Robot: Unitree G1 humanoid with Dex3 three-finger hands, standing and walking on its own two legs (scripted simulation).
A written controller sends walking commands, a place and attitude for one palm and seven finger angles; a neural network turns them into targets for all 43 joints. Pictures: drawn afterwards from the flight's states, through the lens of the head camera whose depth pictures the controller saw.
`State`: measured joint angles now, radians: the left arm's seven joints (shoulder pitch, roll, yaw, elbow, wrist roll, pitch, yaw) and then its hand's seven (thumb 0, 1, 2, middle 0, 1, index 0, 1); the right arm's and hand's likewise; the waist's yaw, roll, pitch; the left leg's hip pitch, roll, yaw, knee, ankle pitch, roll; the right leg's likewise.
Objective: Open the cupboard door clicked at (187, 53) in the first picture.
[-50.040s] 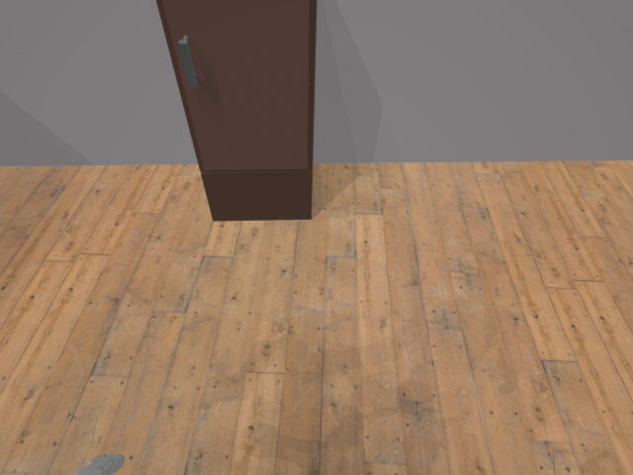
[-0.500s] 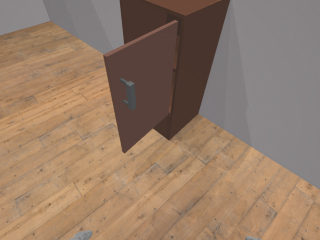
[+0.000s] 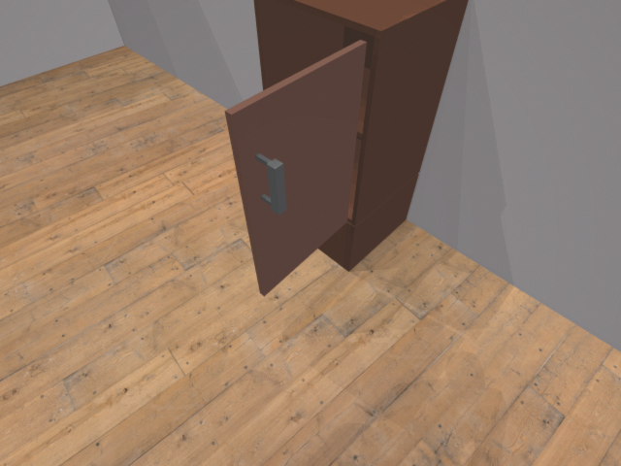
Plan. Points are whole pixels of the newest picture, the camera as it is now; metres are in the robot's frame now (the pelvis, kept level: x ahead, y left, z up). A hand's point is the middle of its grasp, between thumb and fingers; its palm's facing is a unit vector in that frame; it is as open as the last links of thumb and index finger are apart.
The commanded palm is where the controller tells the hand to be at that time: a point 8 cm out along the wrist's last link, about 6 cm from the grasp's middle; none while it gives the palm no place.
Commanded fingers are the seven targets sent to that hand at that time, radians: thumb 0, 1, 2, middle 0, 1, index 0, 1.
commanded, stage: let the arm hang, fingers relaxed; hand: left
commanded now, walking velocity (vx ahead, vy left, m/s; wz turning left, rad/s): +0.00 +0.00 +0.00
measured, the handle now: (270, 183) +0.64 +0.13 -0.05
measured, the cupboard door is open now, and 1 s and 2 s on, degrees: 93 93 93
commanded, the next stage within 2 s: look to check the result in 0.34 s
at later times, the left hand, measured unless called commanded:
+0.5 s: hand out of the picture +0.00 +0.16 -0.18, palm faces +0.05 -0.98 -0.19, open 7.4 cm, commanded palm none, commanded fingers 0.00 0.90 0.90 -0.20 -0.30 -0.20 -0.30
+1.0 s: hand out of the picture +0.00 +0.14 -0.18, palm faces +0.05 -0.98 -0.18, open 7.4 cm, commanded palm none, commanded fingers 0.00 0.90 0.90 -0.20 -0.30 -0.20 -0.30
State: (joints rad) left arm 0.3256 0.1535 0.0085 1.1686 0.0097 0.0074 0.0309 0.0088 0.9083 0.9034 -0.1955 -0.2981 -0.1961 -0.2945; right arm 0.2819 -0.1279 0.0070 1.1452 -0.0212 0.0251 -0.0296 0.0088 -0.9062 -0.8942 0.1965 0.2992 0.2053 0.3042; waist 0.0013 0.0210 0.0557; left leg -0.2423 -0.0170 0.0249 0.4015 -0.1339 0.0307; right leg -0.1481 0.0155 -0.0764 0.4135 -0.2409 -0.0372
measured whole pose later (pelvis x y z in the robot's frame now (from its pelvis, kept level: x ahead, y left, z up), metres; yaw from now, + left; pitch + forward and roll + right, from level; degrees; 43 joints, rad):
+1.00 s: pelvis +0.02 -0.02 +0.00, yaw +0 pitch -2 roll +0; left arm 0.30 0.12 0.01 1.15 0.00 -0.02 0.04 0.01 0.90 0.90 -0.20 -0.30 -0.20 -0.29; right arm 0.27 -0.13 0.01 1.15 -0.02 0.01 -0.04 0.01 -0.91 -0.89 0.19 0.30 0.20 0.30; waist 0.00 0.01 0.06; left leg -0.20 0.01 0.01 0.40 -0.17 0.00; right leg -0.10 0.04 -0.08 0.38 -0.26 -0.06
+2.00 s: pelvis +0.04 -0.05 +0.00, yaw +0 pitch -2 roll +1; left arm 0.30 0.12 0.02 1.15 0.00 -0.02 0.04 0.01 0.90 0.90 -0.20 -0.30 -0.20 -0.29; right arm 0.27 -0.13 0.01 1.15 -0.02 0.01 -0.05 0.01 -0.91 -0.89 0.19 0.30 0.20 0.30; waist 0.00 0.01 0.06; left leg -0.18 0.04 0.01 0.41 -0.21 -0.03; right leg -0.06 0.07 -0.08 0.36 -0.29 -0.09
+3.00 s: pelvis +0.04 -0.03 +0.00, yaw -1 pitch -1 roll +1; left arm 0.31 0.13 0.01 1.14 0.00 -0.02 0.04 0.01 0.90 0.90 -0.20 -0.30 -0.20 -0.29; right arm 0.27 -0.13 0.01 1.16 -0.02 0.00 -0.04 0.01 -0.91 -0.89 0.19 0.30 0.20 0.30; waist 0.00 0.00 0.05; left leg -0.17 0.01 0.02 0.39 -0.20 -0.01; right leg -0.06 0.05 -0.07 0.36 -0.28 -0.07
